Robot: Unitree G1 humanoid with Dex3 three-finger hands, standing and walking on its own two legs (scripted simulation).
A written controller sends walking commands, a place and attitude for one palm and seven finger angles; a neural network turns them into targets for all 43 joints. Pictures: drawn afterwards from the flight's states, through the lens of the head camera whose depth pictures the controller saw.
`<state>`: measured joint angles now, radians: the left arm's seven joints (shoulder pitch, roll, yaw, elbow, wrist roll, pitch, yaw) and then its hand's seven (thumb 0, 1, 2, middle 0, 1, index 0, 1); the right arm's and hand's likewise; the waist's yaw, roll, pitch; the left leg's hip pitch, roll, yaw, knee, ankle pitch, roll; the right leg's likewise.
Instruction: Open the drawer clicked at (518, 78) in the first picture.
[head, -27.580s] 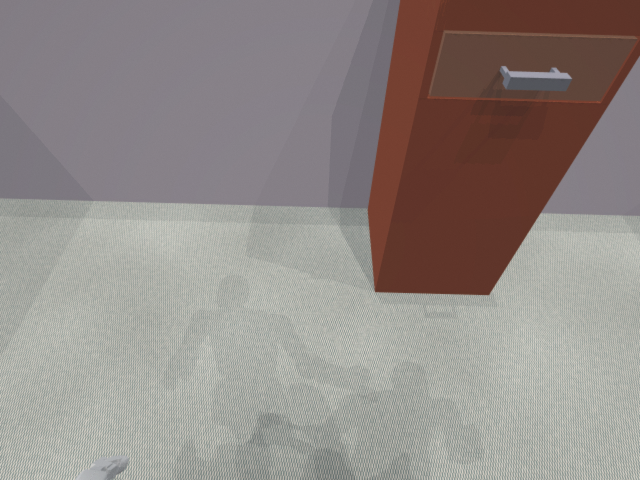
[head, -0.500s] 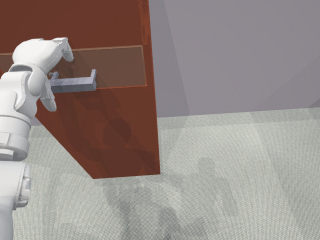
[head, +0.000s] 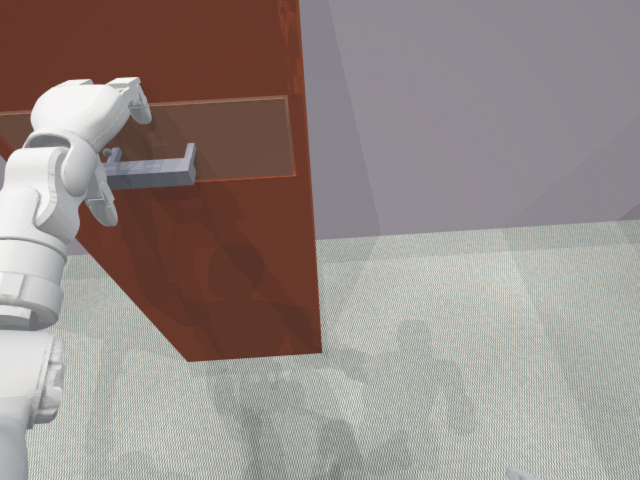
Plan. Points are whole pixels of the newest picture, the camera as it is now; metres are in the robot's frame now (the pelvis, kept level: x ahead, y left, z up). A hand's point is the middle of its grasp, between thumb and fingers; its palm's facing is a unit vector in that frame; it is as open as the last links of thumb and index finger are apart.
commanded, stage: re-aim the fingers above the handle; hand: left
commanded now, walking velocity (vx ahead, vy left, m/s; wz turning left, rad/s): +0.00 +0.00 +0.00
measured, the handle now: (150, 162) +0.50 +0.27 +0.11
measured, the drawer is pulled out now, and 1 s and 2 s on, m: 0.00 0.00 0.00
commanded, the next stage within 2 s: lower the fingers behind the handle in 0.94 s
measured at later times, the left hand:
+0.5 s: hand (118, 159) +0.45 +0.27 +0.16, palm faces -0.03 +0.02 -1.00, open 13.8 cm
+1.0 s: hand (92, 151) +0.45 +0.30 +0.17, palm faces -0.02 +0.02 -1.00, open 13.7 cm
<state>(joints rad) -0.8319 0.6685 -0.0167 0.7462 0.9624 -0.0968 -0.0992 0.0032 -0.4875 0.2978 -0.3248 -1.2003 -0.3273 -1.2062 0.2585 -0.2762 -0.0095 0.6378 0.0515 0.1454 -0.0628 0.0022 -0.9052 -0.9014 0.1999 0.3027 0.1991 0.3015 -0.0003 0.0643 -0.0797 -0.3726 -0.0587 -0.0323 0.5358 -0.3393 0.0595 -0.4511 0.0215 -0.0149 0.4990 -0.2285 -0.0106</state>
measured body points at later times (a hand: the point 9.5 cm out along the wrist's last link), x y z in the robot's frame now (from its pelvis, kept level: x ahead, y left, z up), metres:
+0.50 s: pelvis +0.00 +0.00 +0.00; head +0.05 -0.01 +0.45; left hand +0.44 +0.26 +0.21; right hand +0.12 -0.26 -0.13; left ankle -0.06 +0.08 -0.73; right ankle +0.00 -0.12 -0.73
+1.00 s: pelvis +0.00 -0.01 +0.00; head +0.05 -0.03 +0.45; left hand +0.44 +0.29 +0.22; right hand +0.09 -0.27 -0.13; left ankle -0.06 +0.08 -0.73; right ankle +0.00 -0.12 -0.73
